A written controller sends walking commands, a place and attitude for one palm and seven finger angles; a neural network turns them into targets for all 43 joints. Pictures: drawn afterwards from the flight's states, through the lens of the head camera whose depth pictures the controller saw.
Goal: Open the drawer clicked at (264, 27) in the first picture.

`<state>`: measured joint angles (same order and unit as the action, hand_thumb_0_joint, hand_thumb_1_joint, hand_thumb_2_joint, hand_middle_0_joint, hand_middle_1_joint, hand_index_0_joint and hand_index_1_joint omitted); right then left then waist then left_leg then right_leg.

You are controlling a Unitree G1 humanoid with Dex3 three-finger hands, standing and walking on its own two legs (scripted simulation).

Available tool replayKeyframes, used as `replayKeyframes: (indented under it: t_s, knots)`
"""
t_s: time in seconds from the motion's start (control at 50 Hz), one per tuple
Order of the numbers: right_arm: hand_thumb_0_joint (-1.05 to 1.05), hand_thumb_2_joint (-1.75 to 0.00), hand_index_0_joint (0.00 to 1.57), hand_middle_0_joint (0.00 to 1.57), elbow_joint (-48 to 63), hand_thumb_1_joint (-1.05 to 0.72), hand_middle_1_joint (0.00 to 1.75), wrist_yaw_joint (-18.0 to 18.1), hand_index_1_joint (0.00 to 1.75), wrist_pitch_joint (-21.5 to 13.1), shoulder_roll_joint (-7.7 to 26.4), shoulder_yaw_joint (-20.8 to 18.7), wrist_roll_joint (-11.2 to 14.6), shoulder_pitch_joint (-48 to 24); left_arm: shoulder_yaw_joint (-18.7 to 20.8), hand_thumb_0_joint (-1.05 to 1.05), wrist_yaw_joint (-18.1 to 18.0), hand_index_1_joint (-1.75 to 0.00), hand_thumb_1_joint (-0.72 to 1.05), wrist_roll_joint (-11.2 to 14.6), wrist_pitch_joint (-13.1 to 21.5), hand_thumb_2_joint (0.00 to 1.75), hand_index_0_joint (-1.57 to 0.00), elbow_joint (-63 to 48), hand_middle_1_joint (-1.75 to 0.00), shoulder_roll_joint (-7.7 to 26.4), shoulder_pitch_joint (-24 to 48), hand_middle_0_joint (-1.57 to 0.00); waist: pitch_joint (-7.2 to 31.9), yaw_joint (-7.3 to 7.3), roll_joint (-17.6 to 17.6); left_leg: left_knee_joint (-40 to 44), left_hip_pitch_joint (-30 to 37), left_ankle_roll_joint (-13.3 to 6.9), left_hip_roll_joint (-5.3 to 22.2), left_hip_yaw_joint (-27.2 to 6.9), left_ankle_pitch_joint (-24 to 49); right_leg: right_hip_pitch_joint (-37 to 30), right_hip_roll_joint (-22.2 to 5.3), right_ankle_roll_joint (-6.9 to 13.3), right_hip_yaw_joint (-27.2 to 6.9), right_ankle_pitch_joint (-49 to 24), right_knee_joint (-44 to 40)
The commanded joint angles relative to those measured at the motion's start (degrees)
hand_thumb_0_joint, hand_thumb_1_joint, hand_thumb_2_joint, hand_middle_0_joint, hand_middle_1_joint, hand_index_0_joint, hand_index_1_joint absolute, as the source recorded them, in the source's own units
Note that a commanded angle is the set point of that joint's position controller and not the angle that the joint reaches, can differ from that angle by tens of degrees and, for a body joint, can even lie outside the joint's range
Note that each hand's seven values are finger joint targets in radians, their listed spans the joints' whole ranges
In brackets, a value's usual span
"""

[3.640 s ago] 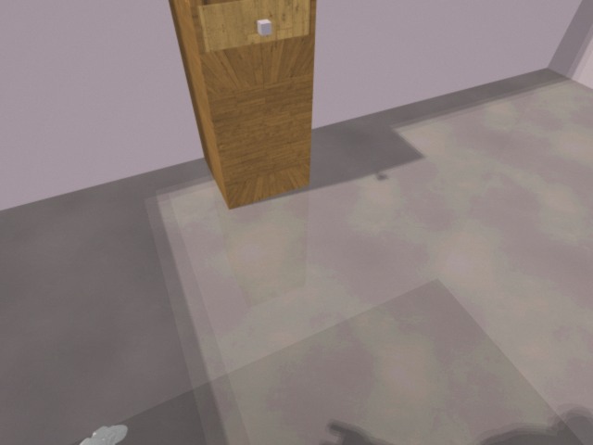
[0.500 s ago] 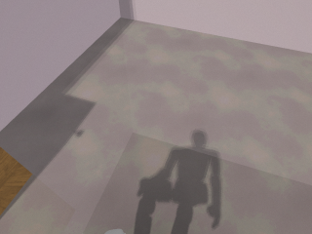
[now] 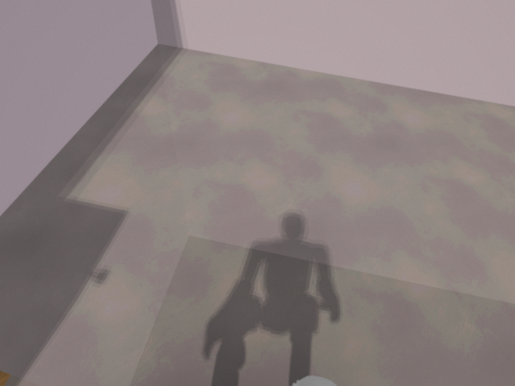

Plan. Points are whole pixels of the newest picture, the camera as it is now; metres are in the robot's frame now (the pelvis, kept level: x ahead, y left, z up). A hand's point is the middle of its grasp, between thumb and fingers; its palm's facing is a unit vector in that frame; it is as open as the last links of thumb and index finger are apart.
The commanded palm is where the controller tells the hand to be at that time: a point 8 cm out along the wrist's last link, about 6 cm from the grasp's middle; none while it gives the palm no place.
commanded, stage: walk to a spot facing it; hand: left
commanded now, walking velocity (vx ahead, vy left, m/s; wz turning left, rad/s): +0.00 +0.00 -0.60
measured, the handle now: out of the picture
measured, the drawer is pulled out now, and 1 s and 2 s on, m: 0.00 0.00 0.00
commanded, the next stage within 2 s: turn to face it in 0.16 s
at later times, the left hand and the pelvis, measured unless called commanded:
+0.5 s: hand (218, 306) +0.29 +0.09 -0.16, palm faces -0.19 -0.96 -0.22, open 7.4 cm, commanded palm none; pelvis +0.13 -0.05 -0.01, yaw -8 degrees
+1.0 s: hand (135, 362) +0.18 +0.23 -0.17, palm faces +0.19 -0.94 -0.27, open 7.4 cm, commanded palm none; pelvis +0.14 -0.01 +0.00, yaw +9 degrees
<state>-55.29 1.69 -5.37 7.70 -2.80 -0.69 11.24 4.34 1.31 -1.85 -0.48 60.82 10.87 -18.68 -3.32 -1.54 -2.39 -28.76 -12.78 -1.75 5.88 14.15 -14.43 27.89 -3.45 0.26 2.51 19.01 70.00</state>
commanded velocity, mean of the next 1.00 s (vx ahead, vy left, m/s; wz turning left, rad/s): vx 0.00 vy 0.00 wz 0.32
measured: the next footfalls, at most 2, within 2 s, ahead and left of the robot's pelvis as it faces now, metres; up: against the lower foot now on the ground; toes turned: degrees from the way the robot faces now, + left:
right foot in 0.32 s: +0.20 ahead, -0.15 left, +0.00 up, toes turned -19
left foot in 0.74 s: +0.19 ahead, +0.08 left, +0.00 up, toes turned +11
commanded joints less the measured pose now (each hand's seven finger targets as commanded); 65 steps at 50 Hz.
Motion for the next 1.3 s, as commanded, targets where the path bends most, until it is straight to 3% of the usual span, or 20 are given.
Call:
replayKeyframes:
  t_s: [0.0, 0.2, 0.26, 0.28, 0.3, 0.32, 0.34, 0.44, 0.62, 0.68, 0.7, 0.72, 0.74, 0.76, 0.86, 1.08, 1.2, 1.22, 1.26, 1.28]
  knots:
    - [0.00, -0.90, 0.20, 0.20, -0.24, -0.90, 0.30, 0.07, 0.30, 0.22, 6.80, -1.22, -0.51, 6.68, 1.35, 0.00, 0.50, -0.30, 0.90, -0.13, -0.35, 0.90, -0.20, -5.07, -0.30, 0.39, -0.24, -0.20, 0.02, 0.50, 9.21, 16.43, 2.38, -2.37, 14.49, -5.88, 13.14, 7.71, -3.56, -1.74, -0.72, -7.26, 0.64]
    - [0.00, -0.90, 0.20, 0.20, -1.36, -0.90, 0.30, -0.23, 0.30, 2.52, 11.23, -2.59, -0.90, 8.62, 0.76, 0.00, 0.66, -0.30, 0.90, 0.36, -0.63, 0.90, -0.20, -10.57, -0.30, 1.06, 11.20, -0.20, 0.01, 3.32, 12.83, 6.46, 11.08, -2.88, 16.10, 3.22, 31.86, 2.99, -1.04, -1.34, 5.18, -5.99, -26.69]
    - [0.00, -0.90, 0.20, 0.20, -1.39, -0.90, 0.30, -0.46, 0.30, 3.11, 11.90, -2.69, -0.60, 8.65, 0.73, 0.00, -0.11, -0.30, 0.90, -0.15, 0.70, 0.90, -0.20, -9.09, -0.30, 2.82, 4.51, -0.20, 5.21, 0.01, 10.20, -6.56, 10.37, -0.94, 15.17, 3.56, 38.75, -10.55, 2.18, 0.37, 6.82, -9.80, -36.49]
    - [0.00, -0.90, 0.20, 0.20, -1.48, -0.90, 0.30, -0.76, 0.30, 3.24, 10.71, -2.22, -0.23, 9.43, 1.20, 0.00, -0.74, -0.30, 0.90, -0.47, 1.75, 0.90, -0.20, -7.14, -0.30, 6.16, -1.48, -0.20, 9.50, -2.82, 3.47, -17.17, 3.87, 1.46, 12.37, 3.48, 30.52, -23.06, -0.62, 0.97, 3.60, -22.26, -41.96]
    - [0.00, -0.90, 0.20, 0.20, -0.57, -0.90, 0.30, -1.03, 0.30, 3.36, 5.94, -0.98, 0.48, 12.04, 2.26, 0.00, -1.62, -0.30, 0.90, -0.69, 2.89, 0.90, -0.20, -5.85, -0.30, 12.20, -5.77, -0.20, 16.86, -3.54, -13.01, -32.81, -13.38, 4.43, 3.26, 2.30, -11.62, -39.13, -17.19, 6.76, -15.90, -51.42, -41.22]
    - [0.00, -0.90, 0.20, 0.20, -0.19, -0.90, 0.30, -0.32, 0.30, 4.28, 5.82, -0.58, 0.91, 11.85, 1.97, 0.00, -1.92, -0.30, 0.90, 1.07, 2.82, 0.90, -0.20, -4.82, -0.30, 14.09, -7.25, -0.20, 22.24, -2.83, -12.73, -39.90, -12.73, 4.61, 0.65, -7.45, -23.87, -38.05, -21.96, 11.56, -17.26, -65.16, -42.13]
    - [0.00, -0.90, 0.20, 0.20, -0.47, -0.90, 0.30, -0.02, 0.30, 5.11, 5.61, -0.48, 0.98, 11.58, 0.95, 0.00, -2.47, -0.30, 0.90, 1.17, 2.49, 0.90, -0.20, -5.81, -0.30, 11.60, -2.35, -0.20, 17.12, -0.96, -5.92, -40.35, -11.09, 4.01, 2.24, -12.04, -20.73, -30.87, -21.15, 12.30, -11.69, -57.59, -44.54]
    - [0.00, -0.90, 0.20, 0.20, -3.89, -0.90, 0.30, -0.57, 0.30, 7.00, 4.72, -0.22, 0.15, 12.30, -0.78, 0.00, -3.26, -0.30, 0.90, 0.71, 2.01, 0.90, -0.20, -8.08, -0.30, 6.64, 10.98, -0.20, 5.58, 3.57, -4.06, -36.13, -9.64, 4.71, 2.22, -12.65, -10.80, -13.36, -16.24, 7.53, -1.02, -30.45, -51.57]
    - [0.00, -0.90, 0.20, 0.20, 0.48, -0.90, 0.30, -1.97, 0.30, 7.28, 3.96, -0.97, -0.10, 5.23, 0.93, 0.00, -3.69, -0.30, 0.90, 0.10, 0.56, 0.90, -0.20, -8.30, -0.30, 8.09, 8.94, -0.20, 3.83, 0.82, -5.63, -19.22, -10.97, 4.89, 0.74, -7.57, -11.07, -16.42, -18.50, 7.73, 3.83, -18.22, -49.94]
    - [0.00, -0.90, 0.20, 0.20, 1.01, -0.90, 0.30, -2.13, 0.30, 6.92, 5.18, -1.49, -0.45, 8.16, 1.52, 0.00, -3.49, -0.30, 0.90, 0.51, -0.07, 0.90, -0.20, -9.04, -0.30, 8.09, 9.63, -0.20, 5.06, 2.87, -3.14, -6.69, -3.49, 4.26, -0.30, -6.22, -1.87, -13.17, -17.19, 3.99, 7.62, -11.97, -42.63]
    - [0.00, -0.90, 0.20, 0.20, 0.61, -0.90, 0.30, -2.27, 0.30, 6.69, 7.28, -2.10, -0.59, 10.26, 1.32, 0.00, -3.27, -0.30, 0.90, 1.00, -0.54, 0.90, -0.20, -9.53, -0.30, 7.08, 9.71, -0.20, 5.20, 4.09, 3.56, 0.23, 0.75, 3.29, 0.91, -9.63, 2.99, -8.96, -14.51, 1.55, 9.26, -5.94, -36.38]
    - [0.00, -0.90, 0.20, 0.20, 1.36, -0.90, 0.30, -2.07, 0.30, 6.25, 12.78, -3.30, -1.05, 12.02, 1.09, 0.00, -2.85, -0.30, 0.90, 1.45, -1.01, 0.90, -0.20, -11.31, -0.30, 3.93, 9.34, -0.20, 4.42, 4.98, 20.38, 8.60, 2.77, -2.12, 12.39, -28.49, 11.18, 1.29, -7.00, -3.05, 11.59, 8.48, -24.38]
    - [0.00, -0.90, 0.20, 0.20, 1.77, -0.90, 0.30, -1.61, 0.30, 6.27, 16.17, -3.92, -1.28, 13.73, 0.37, 0.00, -2.64, -0.30, 0.90, 1.01, -1.32, 0.90, -0.20, -14.13, -0.30, 3.07, 14.52, -0.20, 2.45, 7.16, 23.46, 14.49, 0.69, -8.10, 19.89, -38.42, 15.53, 6.27, -2.66, -4.34, 6.83, 17.99, -11.26]
    - [0.00, -0.90, 0.20, 0.20, 1.78, -0.90, 0.30, -1.17, 0.30, 6.10, 16.26, -3.94, -1.38, 12.23, 0.87, 0.00, -2.27, -0.30, 0.90, 0.70, -1.36, 0.90, -0.20, -14.51, -0.30, 3.70, 15.13, -0.20, 2.89, 5.88, 15.97, 14.96, -0.73, -9.97, 20.24, -37.14, 11.71, 6.81, -3.80, -3.56, 1.51, 13.79, -4.98]
    - [0.00, -0.90, 0.20, 0.20, 4.22, -0.90, 0.30, -0.19, 0.30, 4.68, 13.32, -2.73, -0.44, 4.77, 1.52, 0.00, -1.79, -0.30, 0.90, 0.65, -1.03, 0.90, -0.20, -10.51, -0.30, 5.28, 9.85, -0.20, 8.84, 2.60, 8.68, 9.03, 8.18, -4.98, 8.96, -24.34, 25.71, 8.40, -2.80, -5.30, -1.94, 0.43, -0.87]
    - [0.00, -0.90, 0.20, 0.20, 3.85, -0.90, 0.30, -0.97, 0.30, 6.05, 16.28, -3.86, -0.64, 5.26, 0.84, 0.00, -2.64, -0.30, 0.90, 1.38, -1.49, 0.90, -0.20, -13.06, -0.30, 6.69, 12.89, -0.20, 6.49, 4.48, 10.57, 9.32, 7.02, -8.48, 8.07, -32.60, 20.93, 1.97, -0.44, -6.20, -2.81, 6.05, -17.48]
    - [0.00, -0.90, 0.20, 0.20, 6.39, -0.90, 0.30, -1.62, 0.30, 7.13, 17.11, -4.54, -0.57, -0.99, 0.82, 0.00, -2.96, -0.30, 0.90, 1.84, -0.81, 0.90, -0.20, -12.51, -0.30, 7.35, 5.62, -0.20, 7.06, 1.08, 11.74, 6.26, -5.06, -5.75, 3.90, -35.12, 12.97, -15.30, 2.56, -4.34, -1.31, -0.74, -37.06]
    - [0.00, -0.90, 0.20, 0.20, 6.97, -0.90, 0.30, -1.79, 0.30, 7.25, 16.21, -4.53, -0.26, -1.80, 1.21, 0.00, -3.08, -0.30, 0.90, 1.70, -0.37, 0.90, -0.20, -12.23, -0.30, 8.26, 3.33, -0.20, 7.52, -0.20, 9.06, 3.67, -9.78, -3.46, 1.45, -33.66, 8.20, -21.97, 1.43, -3.80, -1.36, -5.35, -45.48]
    - [0.00, -0.90, 0.20, 0.20, 9.29, -0.90, 0.30, -2.09, 0.30, 7.32, 9.91, -3.74, 0.03, -0.98, 2.53, 0.00, -3.66, -0.30, 0.90, 0.17, 0.39, 0.90, -0.20, -13.68, -0.30, 17.60, 2.94, -0.20, 5.82, -1.01, -17.77, -22.47, -26.51, 4.88, -11.39, -17.03, -17.92, -26.62, -24.26, 5.43, -27.09, -1.42, -58.65]
    - [0.00, -0.90, 0.20, 0.20, 9.11, -0.90, 0.30, -2.20, 0.30, 7.57, 13.51, -4.43, -0.64, -2.18, 1.88, 0.00, -3.77, -0.30, 0.90, 0.77, 0.08, 0.90, -0.20, -14.83, -0.30, 16.19, 5.29, -0.20, 4.60, -0.37, -11.37, -32.11, -22.57, 3.87, -7.58, -19.60, -17.74, -16.92, -25.15, 7.59, -23.55, -0.58, -58.50]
